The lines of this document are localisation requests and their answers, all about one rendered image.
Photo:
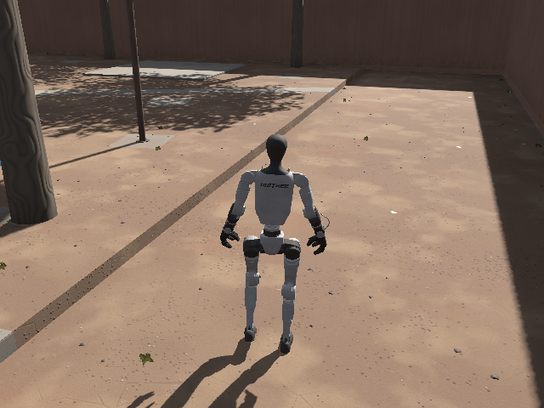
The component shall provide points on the left robot forearm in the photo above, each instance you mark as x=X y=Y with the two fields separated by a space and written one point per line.
x=230 y=221

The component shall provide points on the robot right foot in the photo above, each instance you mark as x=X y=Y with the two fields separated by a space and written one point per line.
x=286 y=346

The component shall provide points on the right robot forearm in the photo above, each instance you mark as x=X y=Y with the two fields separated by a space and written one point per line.
x=317 y=225

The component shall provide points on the robot left upper arm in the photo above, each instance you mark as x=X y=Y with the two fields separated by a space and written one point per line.
x=248 y=177

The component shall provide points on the robot right hand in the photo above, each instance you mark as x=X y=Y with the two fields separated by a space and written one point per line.
x=317 y=241

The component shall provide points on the robot right thigh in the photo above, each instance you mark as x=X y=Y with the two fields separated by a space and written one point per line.
x=291 y=250

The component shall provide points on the robot right upper arm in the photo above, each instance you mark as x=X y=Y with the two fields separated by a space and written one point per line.
x=300 y=180

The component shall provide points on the robot left hand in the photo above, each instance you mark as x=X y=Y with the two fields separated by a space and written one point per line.
x=232 y=236

